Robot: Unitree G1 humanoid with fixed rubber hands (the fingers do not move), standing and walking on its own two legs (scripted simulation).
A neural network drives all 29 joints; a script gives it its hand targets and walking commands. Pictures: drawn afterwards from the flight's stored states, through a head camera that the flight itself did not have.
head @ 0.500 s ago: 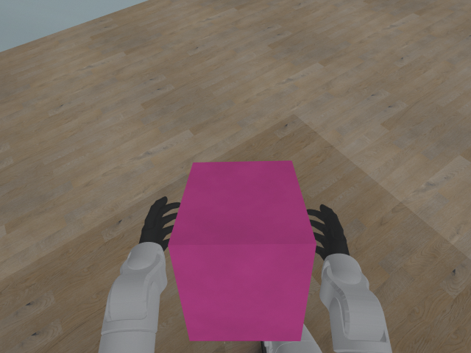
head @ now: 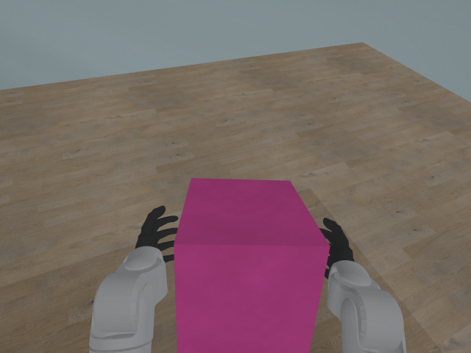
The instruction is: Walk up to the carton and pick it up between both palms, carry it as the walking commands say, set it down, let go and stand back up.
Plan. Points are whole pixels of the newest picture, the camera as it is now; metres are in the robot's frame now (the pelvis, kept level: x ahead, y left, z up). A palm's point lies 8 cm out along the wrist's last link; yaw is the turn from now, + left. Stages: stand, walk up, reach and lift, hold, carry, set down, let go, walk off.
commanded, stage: carry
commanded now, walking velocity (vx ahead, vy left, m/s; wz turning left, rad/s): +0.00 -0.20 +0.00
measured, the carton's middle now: (241, 265) +0.29 +0.01 -0.01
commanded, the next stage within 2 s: none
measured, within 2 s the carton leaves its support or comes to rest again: neither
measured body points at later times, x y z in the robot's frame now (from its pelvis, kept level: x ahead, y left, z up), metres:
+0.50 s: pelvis +0.03 -0.14 +0.01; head +0.10 -0.14 +0.45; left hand +0.33 +0.00 +0.07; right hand +0.33 -0.30 +0.07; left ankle +0.05 +0.06 -0.71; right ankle +0.13 -0.19 -0.71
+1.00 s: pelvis -0.09 -0.23 +0.02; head -0.10 -0.21 +0.47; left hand +0.19 -0.08 +0.11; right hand +0.18 -0.37 +0.11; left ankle -0.04 -0.06 -0.71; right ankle -0.07 -0.39 -0.68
